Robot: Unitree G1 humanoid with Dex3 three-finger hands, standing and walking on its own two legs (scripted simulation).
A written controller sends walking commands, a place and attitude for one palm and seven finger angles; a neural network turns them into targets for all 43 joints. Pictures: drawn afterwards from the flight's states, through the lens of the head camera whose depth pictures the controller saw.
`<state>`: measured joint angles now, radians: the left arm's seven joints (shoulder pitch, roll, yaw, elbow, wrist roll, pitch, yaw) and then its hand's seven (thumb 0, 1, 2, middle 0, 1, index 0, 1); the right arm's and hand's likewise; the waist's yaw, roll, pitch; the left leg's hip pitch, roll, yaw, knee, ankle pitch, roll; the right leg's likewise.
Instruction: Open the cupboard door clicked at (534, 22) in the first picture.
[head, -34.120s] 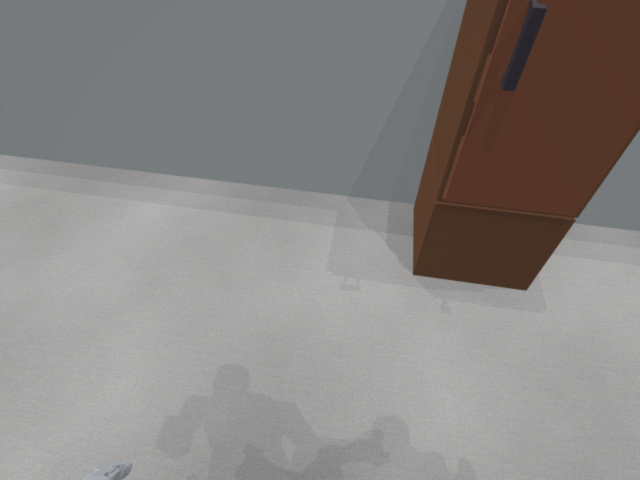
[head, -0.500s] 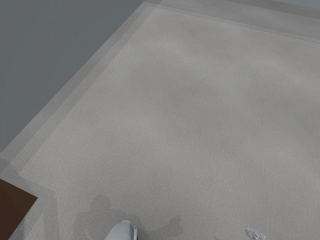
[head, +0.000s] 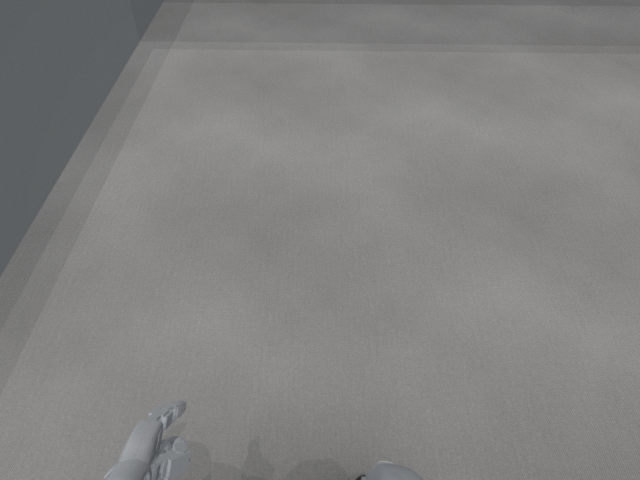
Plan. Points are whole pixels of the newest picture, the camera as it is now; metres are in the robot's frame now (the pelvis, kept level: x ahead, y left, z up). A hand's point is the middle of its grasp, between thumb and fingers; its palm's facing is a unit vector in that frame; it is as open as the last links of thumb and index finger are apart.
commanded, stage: walk to a spot facing it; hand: left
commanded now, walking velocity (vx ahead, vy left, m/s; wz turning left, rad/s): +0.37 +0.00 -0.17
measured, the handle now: out of the picture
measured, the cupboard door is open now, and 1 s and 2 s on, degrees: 42 42 42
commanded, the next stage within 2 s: turn to face it in 0.58 s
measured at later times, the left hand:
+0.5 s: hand (191, 369) +0.30 +0.21 -0.16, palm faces -0.05 -0.98 -0.18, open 7.4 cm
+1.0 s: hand (274, 220) +0.59 +0.09 -0.14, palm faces -0.08 -0.98 -0.19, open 7.1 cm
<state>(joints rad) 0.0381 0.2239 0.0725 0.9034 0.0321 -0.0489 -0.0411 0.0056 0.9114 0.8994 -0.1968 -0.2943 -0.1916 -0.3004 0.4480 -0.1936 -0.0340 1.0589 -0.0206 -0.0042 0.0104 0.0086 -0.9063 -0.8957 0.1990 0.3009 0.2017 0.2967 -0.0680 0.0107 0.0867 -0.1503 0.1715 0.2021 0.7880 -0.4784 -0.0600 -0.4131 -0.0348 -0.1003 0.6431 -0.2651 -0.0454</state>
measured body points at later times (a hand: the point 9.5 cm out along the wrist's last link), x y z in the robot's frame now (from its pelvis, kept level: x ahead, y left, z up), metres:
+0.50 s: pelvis +0.25 +0.02 +0.02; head +0.28 +0.03 +0.46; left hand +0.30 +0.26 -0.14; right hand +0.29 -0.22 -0.13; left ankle +0.27 +0.13 -0.72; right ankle +0.18 -0.10 -0.62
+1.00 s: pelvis +0.46 -0.07 +0.02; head +0.51 -0.08 +0.47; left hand +0.59 +0.14 -0.13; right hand +0.44 -0.30 -0.14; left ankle +0.48 +0.05 -0.67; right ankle +0.43 -0.15 -0.72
